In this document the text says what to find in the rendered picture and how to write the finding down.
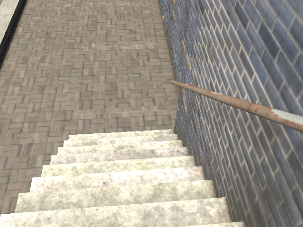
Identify stairs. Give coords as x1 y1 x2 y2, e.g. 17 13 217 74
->
0 129 246 227

